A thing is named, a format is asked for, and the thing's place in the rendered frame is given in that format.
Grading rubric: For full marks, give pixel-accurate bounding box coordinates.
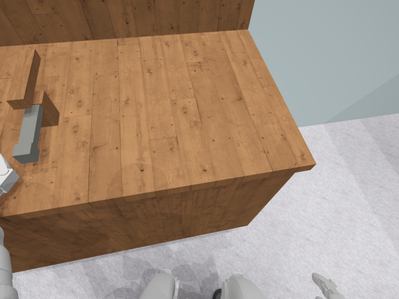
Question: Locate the left robot hand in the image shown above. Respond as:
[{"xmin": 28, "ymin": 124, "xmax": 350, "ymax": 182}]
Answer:
[{"xmin": 0, "ymin": 153, "xmax": 19, "ymax": 197}]

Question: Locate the robot left thigh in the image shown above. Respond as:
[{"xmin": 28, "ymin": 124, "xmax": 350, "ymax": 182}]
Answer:
[{"xmin": 139, "ymin": 273, "xmax": 180, "ymax": 299}]

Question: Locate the robot thigh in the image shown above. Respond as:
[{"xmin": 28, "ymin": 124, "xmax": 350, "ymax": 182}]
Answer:
[
  {"xmin": 139, "ymin": 273, "xmax": 180, "ymax": 299},
  {"xmin": 221, "ymin": 277, "xmax": 266, "ymax": 299}
]

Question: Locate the robot right thigh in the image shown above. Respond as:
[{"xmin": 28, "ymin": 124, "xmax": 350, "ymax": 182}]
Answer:
[{"xmin": 221, "ymin": 277, "xmax": 266, "ymax": 299}]

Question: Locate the counter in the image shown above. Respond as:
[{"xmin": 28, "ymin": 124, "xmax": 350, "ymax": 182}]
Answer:
[{"xmin": 0, "ymin": 0, "xmax": 316, "ymax": 273}]

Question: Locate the right robot hand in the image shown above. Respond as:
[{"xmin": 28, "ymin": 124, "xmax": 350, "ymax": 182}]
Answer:
[{"xmin": 312, "ymin": 273, "xmax": 346, "ymax": 299}]

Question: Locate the tap lever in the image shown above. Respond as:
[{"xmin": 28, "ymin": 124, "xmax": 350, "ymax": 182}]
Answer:
[{"xmin": 12, "ymin": 105, "xmax": 43, "ymax": 164}]

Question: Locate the robot left forearm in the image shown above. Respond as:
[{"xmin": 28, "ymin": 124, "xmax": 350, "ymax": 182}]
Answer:
[{"xmin": 0, "ymin": 227, "xmax": 19, "ymax": 299}]

